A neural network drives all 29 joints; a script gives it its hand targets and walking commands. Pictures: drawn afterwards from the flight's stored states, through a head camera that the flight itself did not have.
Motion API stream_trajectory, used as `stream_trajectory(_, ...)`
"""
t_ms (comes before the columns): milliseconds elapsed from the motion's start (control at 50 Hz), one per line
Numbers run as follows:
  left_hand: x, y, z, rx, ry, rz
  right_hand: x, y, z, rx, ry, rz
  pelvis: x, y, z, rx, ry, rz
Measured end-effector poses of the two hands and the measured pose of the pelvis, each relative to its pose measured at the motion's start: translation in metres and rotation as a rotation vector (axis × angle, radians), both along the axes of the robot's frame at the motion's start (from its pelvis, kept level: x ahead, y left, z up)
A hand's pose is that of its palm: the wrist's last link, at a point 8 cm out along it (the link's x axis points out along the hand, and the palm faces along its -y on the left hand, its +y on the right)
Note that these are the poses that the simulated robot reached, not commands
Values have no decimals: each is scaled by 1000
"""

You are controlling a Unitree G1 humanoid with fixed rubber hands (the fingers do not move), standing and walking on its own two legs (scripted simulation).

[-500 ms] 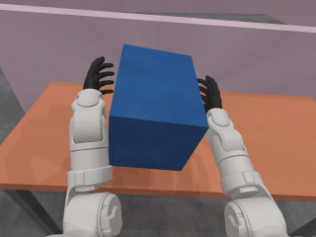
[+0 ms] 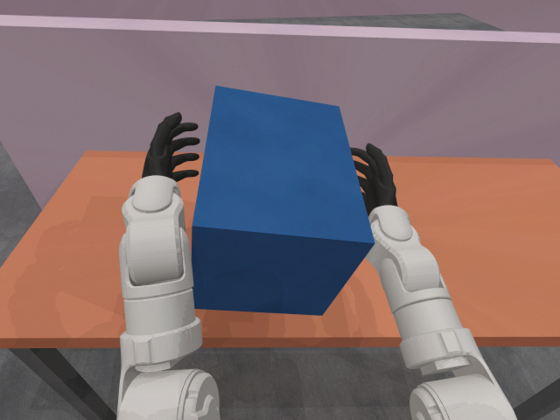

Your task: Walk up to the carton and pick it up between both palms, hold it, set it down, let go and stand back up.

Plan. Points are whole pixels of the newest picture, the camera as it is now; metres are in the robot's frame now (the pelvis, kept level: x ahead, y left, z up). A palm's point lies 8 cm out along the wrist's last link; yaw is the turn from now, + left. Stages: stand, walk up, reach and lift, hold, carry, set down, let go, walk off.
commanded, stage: hold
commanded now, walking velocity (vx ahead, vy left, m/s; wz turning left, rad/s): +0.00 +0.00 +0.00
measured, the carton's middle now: (269, 201) +0.39 +0.00 +0.14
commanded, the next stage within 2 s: none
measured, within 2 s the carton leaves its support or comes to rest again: neither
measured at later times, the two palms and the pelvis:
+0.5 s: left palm (159, 172) +0.36 +0.14 +0.22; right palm (373, 190) +0.36 -0.14 +0.18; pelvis -0.01 -0.01 +0.00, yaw +0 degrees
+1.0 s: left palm (158, 183) +0.34 +0.14 +0.22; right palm (377, 202) +0.34 -0.14 +0.17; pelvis +0.00 +0.00 +0.00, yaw +0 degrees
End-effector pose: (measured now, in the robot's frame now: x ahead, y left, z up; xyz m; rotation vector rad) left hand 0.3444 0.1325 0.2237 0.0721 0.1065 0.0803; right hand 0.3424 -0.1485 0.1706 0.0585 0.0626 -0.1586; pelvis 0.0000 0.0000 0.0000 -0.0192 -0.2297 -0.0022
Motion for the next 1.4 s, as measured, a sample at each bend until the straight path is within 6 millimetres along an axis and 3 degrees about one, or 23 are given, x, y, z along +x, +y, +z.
stream_trajectory(340,1,14,-1,-45,26,39,9,12,12,-32,23,32,-15,-10,1,10,47,2)
stream_trajectory(600,17,-1,3,-2,1,8,17,-2,9,-9,-5,6,3,-10,1,5,38,4)
stream_trajectory(800,9,-2,2,-10,-7,5,10,-3,8,-15,-12,6,12,-8,0,2,-4,4)
stream_trajectory(1100,-9,7,1,-17,-7,18,-6,6,5,-13,-13,13,-11,-2,0,1,11,-1)
stream_trajectory(1260,-3,10,3,-26,19,32,1,9,9,-22,10,24,-21,-4,1,10,38,-5)
stream_trajectory(1400,7,10,0,-36,26,34,11,9,11,-27,16,25,-16,-10,2,11,63,-3)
